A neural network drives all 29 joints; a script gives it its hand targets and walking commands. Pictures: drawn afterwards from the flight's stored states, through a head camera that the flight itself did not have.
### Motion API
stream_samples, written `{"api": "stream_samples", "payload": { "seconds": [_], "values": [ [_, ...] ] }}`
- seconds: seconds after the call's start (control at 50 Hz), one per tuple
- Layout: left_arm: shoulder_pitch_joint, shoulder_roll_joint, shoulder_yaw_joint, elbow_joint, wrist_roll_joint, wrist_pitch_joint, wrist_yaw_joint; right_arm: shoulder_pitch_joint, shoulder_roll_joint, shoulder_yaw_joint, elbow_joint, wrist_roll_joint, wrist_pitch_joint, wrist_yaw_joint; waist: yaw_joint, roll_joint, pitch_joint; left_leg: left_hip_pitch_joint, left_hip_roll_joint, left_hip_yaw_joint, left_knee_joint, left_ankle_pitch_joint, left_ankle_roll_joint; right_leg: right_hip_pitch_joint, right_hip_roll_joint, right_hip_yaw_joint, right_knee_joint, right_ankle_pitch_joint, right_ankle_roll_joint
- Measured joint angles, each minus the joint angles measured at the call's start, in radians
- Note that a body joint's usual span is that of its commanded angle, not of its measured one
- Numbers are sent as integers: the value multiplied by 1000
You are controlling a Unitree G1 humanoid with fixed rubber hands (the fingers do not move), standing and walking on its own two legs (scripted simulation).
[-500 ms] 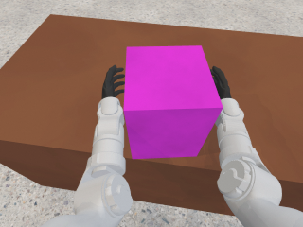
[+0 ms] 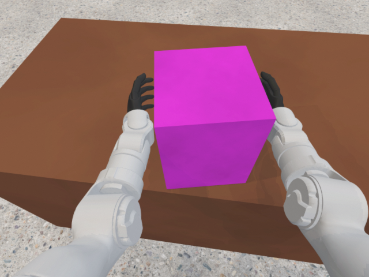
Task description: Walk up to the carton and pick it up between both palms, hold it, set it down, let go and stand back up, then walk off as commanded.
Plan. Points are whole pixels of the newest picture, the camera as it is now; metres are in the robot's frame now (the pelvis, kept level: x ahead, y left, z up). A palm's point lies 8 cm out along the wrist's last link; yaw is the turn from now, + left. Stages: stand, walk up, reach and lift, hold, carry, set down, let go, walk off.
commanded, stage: set down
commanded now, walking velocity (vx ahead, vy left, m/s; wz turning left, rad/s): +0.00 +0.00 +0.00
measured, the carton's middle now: (203, 122) +0.45 +0.03 +0.05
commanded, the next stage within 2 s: none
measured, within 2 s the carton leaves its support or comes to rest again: neither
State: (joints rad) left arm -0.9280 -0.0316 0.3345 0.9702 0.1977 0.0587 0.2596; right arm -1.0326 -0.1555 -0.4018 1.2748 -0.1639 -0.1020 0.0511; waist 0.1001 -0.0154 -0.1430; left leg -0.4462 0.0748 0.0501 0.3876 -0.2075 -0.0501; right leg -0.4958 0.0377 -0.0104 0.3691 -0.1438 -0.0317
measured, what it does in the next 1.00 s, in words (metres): stands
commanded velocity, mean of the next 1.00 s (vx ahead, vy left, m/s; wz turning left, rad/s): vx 0.00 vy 0.00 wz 0.00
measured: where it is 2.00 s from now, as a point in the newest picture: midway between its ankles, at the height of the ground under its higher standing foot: outside the picture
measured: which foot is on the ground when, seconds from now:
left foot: down 0.00-1.00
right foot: down 0.00-1.00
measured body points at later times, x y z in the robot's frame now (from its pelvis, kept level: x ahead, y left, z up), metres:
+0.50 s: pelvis -0.02 -0.01 -0.01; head +0.08 -0.02 +0.43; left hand +0.45 +0.19 +0.10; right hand +0.51 -0.17 +0.11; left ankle -0.03 +0.15 -0.74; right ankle +0.00 -0.10 -0.74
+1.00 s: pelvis -0.03 -0.03 -0.01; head +0.03 -0.04 +0.44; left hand +0.45 +0.20 +0.21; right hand +0.50 -0.19 +0.22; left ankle -0.03 +0.15 -0.74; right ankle +0.00 -0.10 -0.74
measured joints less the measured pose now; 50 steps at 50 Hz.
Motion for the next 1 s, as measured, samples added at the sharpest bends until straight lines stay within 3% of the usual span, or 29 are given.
{"api": "stream_samples", "payload": {
  "seconds": [0.2, 0.42, 0.54, 0.7, 0.9, 1.0],
  "values": [
    [-116, 77, -192, 228, -218, -75, -5, -93, -131, 320, 149, 308, -5, -44, 36, 27, -82, -129, 17, -19, 60, -13, -9, -102, 15, -17, 11, 10, -8],
    [-159, 129, -258, 264, -331, -134, -32, -163, -235, 529, 191, 506, -20, -10, 44, 2, -115, -234, 28, -20, 102, -11, -19, -215, 25, -18, 63, 8, -20],
    [-148, 168, -279, 184, -388, -94, -34, -158, -265, 554, 102, 561, 12, 4, 46, 11, -148, -296, 24, -27, 108, 2, -22, -278, 21, -24, 78, 14, -23],
    [-188, 216, -277, 34, -408, 67, -51, -196, -316, 535, 16, 560, 120, 14, 47, 21, -141, -280, 21, -33, 69, 34, -25, -265, 19, -30, 52, 37, -28],
    [-243, 250, -242, 9, -420, 220, -34, -247, -345, 532, -57, 582, 270, 20, 32, 6, -134, -199, 22, -24, 22, 53, -27, -202, 21, -23, 35, 41, -35],
    [-282, 274, -243, 22, -412, 275, -38, -299, -347, 533, -33, 581, 331, 22, 28, 5, -109, -133, 20, -29, -1, 57, -28, -137, 20, -28, 21, 38, -36]
  ]
}}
